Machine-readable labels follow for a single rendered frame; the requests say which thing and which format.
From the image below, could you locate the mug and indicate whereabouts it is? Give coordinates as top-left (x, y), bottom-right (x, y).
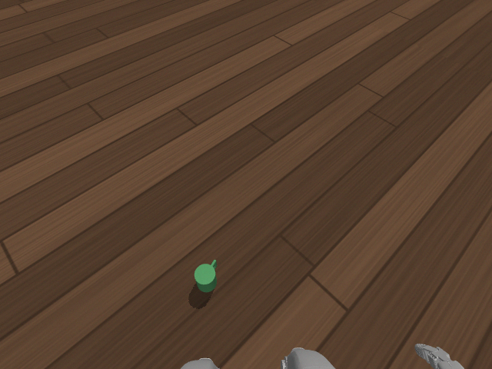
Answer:
top-left (194, 260), bottom-right (217, 292)

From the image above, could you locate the right robot hand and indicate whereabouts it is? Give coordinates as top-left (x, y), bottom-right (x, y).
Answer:
top-left (414, 344), bottom-right (464, 369)

